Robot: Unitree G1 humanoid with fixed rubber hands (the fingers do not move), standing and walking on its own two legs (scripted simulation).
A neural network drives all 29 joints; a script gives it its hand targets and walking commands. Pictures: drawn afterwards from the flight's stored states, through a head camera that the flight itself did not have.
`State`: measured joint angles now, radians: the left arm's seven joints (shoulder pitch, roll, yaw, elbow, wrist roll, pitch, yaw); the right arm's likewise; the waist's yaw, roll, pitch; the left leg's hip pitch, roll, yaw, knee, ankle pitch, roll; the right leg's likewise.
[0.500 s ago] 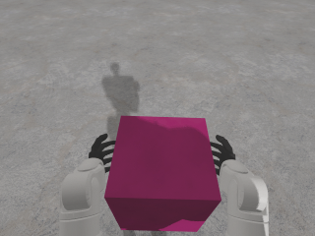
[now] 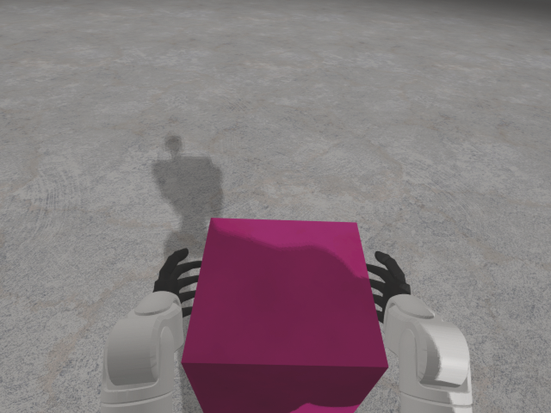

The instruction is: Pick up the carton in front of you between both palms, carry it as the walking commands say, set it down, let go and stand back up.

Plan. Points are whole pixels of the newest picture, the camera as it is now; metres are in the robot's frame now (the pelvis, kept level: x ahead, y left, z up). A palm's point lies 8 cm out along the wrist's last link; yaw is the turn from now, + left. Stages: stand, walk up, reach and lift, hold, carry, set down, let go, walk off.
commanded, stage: carry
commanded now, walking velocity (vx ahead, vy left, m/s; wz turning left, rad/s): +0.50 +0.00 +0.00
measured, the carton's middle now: (280, 326) +0.27 +0.00 +0.02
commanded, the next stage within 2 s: none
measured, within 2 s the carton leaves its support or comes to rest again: neither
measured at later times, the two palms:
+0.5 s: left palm (210, 170) +0.57 +0.14 +0.09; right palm (355, 173) +0.58 -0.16 +0.09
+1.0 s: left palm (216, 125) +0.77 +0.15 +0.09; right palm (335, 131) +0.77 -0.15 +0.09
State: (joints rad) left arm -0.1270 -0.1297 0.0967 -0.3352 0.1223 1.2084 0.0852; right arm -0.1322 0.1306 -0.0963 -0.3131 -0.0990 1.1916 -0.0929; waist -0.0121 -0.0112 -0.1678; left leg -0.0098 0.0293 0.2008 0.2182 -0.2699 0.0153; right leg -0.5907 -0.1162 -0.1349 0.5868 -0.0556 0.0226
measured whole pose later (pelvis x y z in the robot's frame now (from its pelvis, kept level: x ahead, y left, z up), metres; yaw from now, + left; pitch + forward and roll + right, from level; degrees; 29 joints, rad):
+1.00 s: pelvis +0.51 +0.00 -0.01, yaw +1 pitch +3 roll +0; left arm -0.17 -0.13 0.11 -0.29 0.13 1.21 0.08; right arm -0.16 0.13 -0.12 -0.28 -0.12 1.20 -0.08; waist -0.01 0.00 -0.15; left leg -0.27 0.06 0.22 0.49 -0.28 0.02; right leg -0.22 -0.07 -0.14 0.48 -0.31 0.02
